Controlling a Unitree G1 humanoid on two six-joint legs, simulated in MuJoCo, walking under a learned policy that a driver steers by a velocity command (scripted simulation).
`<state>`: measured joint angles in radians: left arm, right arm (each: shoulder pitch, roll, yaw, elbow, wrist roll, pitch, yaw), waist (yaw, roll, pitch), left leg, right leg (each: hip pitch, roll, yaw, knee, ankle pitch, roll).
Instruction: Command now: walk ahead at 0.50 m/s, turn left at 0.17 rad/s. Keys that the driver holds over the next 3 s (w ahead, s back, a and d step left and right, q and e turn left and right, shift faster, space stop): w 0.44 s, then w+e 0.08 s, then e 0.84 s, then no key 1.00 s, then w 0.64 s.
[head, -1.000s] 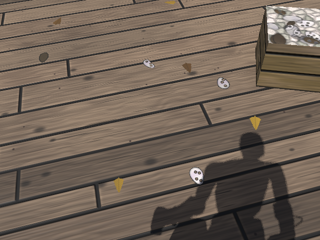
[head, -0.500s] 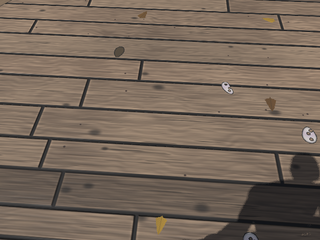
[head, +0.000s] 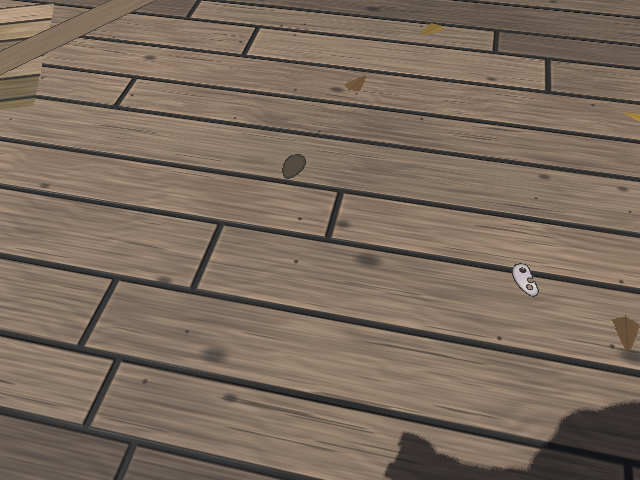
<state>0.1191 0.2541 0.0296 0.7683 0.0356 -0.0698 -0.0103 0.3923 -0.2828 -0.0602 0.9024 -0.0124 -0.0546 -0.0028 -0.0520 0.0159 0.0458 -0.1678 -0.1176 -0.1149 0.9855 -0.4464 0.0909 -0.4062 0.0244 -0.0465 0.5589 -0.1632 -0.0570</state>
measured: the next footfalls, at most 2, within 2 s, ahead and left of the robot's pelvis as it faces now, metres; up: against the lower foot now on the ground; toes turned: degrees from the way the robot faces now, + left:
left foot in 0.46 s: +0.39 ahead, +0.11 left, +0.00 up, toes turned +4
right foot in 0.96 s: +0.52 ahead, -0.07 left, +0.00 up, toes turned -16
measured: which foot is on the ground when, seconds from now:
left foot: up 0.00-0.44, down 0.46-0.94, up 0.96-1.00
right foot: down 0.00-0.46, up 0.48-0.94, down 0.96-1.00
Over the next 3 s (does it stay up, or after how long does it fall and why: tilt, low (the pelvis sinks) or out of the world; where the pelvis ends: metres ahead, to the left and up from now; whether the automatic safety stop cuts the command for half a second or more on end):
stays up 0.62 -0.02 0.01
